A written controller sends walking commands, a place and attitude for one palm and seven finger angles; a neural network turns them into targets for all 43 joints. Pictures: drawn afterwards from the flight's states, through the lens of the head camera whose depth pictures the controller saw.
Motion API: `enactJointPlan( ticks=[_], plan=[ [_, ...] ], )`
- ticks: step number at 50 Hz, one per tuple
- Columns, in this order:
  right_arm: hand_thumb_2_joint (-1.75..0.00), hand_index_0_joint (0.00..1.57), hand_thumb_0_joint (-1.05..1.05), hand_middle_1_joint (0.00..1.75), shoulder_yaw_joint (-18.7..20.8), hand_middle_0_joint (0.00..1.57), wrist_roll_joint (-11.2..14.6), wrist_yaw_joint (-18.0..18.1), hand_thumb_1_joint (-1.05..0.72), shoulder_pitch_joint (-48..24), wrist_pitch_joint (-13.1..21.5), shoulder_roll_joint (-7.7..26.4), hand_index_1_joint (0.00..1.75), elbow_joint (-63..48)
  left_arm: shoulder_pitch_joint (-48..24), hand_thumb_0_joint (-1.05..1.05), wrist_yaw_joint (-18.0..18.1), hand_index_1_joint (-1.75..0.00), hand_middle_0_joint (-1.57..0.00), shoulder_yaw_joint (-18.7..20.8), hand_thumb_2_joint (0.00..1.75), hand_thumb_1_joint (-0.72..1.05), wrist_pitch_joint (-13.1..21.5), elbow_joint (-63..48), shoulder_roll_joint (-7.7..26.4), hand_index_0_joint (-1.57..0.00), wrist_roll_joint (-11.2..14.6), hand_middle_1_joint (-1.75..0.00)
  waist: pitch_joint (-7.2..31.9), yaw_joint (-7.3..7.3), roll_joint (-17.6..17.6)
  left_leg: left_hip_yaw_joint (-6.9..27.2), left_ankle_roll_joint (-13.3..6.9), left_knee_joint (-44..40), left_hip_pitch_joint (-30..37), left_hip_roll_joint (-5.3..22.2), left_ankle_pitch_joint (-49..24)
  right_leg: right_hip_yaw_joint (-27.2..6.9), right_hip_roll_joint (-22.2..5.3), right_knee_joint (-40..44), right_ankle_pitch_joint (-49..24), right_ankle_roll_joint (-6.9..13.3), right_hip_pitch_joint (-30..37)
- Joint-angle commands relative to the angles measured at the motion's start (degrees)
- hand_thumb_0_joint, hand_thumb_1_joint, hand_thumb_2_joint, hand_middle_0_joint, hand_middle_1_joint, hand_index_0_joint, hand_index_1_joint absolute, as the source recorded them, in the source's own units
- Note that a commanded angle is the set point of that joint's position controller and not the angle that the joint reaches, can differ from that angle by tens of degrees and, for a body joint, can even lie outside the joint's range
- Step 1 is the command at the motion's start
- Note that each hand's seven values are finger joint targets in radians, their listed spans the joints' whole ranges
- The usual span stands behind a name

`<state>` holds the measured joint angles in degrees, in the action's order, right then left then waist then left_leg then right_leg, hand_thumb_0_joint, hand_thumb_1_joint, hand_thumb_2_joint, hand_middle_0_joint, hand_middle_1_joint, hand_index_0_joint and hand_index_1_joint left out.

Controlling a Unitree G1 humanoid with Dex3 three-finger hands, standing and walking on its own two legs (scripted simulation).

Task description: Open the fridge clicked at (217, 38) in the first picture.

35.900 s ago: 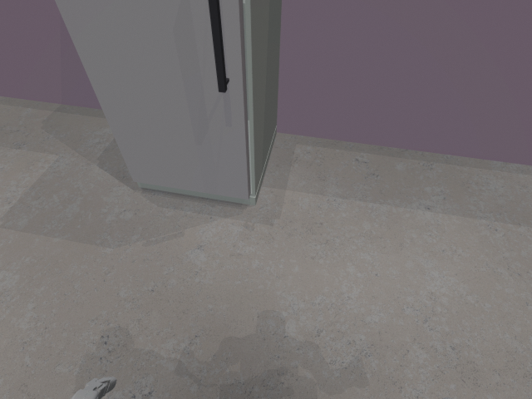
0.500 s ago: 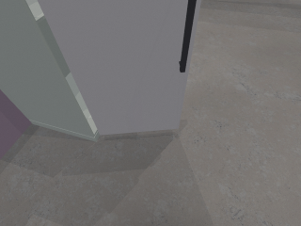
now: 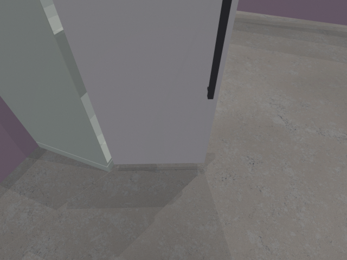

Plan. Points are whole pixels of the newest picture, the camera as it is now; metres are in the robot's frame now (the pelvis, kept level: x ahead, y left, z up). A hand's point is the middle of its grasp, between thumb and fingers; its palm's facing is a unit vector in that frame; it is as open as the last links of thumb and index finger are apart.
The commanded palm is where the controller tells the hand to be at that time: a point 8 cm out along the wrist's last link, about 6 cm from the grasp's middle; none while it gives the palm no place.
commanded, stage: let the arm hang, fingers relaxed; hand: right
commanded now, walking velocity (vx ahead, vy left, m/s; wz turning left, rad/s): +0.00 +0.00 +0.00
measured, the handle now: (217, 43) +0.78 -0.10 +0.13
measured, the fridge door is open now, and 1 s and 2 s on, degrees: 68 68 68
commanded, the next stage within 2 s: look to check the result in 0.14 s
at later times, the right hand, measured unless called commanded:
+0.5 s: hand out of the picture -0.01 -0.17 -0.18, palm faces -0.03 +0.98 -0.18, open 7.4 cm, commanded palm none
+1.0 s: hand out of the picture +0.02 -0.17 -0.18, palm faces -0.03 +0.98 -0.20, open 7.4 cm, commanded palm none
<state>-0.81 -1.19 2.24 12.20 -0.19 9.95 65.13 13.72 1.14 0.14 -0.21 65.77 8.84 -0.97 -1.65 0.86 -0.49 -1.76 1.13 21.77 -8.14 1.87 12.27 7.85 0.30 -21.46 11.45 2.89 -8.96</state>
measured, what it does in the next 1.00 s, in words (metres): stands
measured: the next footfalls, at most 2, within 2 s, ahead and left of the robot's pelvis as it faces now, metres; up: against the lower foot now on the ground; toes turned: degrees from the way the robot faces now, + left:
none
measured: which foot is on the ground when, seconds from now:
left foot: down 0.00-1.00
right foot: down 0.00-1.00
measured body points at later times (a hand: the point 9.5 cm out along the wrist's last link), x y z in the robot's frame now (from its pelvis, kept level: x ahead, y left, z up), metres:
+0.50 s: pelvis +0.00 -0.01 +0.00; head +0.03 -0.01 +0.45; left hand +0.00 +0.21 -0.16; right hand -0.01 -0.23 -0.17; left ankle -0.01 +0.13 -0.74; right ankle +0.01 -0.08 -0.75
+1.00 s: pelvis +0.01 +0.00 +0.00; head +0.03 +0.00 +0.45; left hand +0.00 +0.23 -0.16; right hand +0.02 -0.22 -0.16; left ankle -0.01 +0.13 -0.74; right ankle +0.01 -0.08 -0.75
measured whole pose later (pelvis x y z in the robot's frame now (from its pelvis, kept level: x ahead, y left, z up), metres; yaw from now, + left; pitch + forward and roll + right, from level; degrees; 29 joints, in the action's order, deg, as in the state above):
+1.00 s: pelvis +0.01 +0.00 +0.00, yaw +1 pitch -1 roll +0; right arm -0.7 -1.2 2.3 13.6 0.0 9.1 65.9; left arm 13.7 1.5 0.7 0.2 66.2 8.5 -0.7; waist -2.8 0.8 -0.3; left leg -0.9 1.0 21.7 -8.0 1.6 12.8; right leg 8.7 0.0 -20.9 12.0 2.7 -8.2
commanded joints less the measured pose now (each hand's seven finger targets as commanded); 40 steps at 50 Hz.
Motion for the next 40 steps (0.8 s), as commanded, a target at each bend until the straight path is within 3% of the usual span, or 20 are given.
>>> enactJointPlan(
  ticks=[1, 16, 26, 36, 40],
  plan=[
    [-0.90, 0.20, 0.00, 0.30, 1.06, 0.20, 0.17, 0.12, -0.90, 4.05, 0.71, 5.88, 0.30, -0.70, 2.94, 0.00, 0.60, -0.30, -0.20, 1.00, 0.90, 0.90, 0.58, -1.11, 6.20, -0.20, -0.06, -0.30, -1.27, -0.52, 1.45, 3.72, -2.42, -3.41, -2.24, 4.53, -4.63, -8.12, -7.81, 5.49, -5.33, -0.83, 0.00],
    [-0.90, 0.20, 0.00, 0.30, 0.91, 0.20, 0.07, 0.23, -0.90, 5.70, 0.57, 4.50, 0.30, 0.14, 4.02, 0.00, 0.89, -0.30, -0.20, 1.39, 0.90, 0.90, 0.52, -0.91, 5.69, -0.20, 0.09, -0.30, -1.75, -0.15, 0.90, 3.74, -2.40, -2.92, -3.94, 4.25, -3.79, -7.82, -7.87, 5.61, -3.34, -0.41, 1.15],
    [-0.90, 0.20, 0.00, 0.30, 0.99, 0.20, 0.04, 0.34, -0.90, 6.18, 0.75, 4.45, 0.30, 0.20, 4.14, 0.00, 1.01, -0.30, -0.20, 1.49, 0.90, 0.90, 0.83, -0.91, 5.52, -0.20, 0.22, -0.30, -0.42, -0.09, 0.45, 4.03, -2.35, -2.34, -3.38, 4.40, -6.62, -7.37, -7.96, 4.33, -7.69, -0.25, 2.43],
    [-0.90, 0.20, 0.00, 0.30, 1.01, 0.20, 0.01, 0.33, -0.90, 5.46, 0.71, 4.55, 0.30, 0.18, 3.43, 0.00, 0.97, -0.30, -0.20, 1.42, 0.90, 0.90, 0.74, -0.82, 5.73, -0.20, 0.17, -0.30, -2.08, -0.09, 1.01, 4.12, -2.29, -3.00, -3.90, 4.35, -5.43, -7.28, -8.00, 5.15, -5.91, -0.55, 1.94],
    [-0.90, 0.20, 0.00, 0.30, 1.04, 0.20, 0.04, 0.32, -0.90, 5.81, 0.93, 4.96, 0.30, -0.09, 3.60, 0.00, 0.93, -0.30, -0.20, 1.47, 0.90, 0.90, 0.85, -1.01, 6.06, -0.20, 0.24, -0.30, -0.72, -0.25, 0.19, 4.60, -2.46, -3.21, -3.20, 4.40, -6.83, -7.29, -7.95, 4.67, -7.28, -0.41, 2.75]
  ],
)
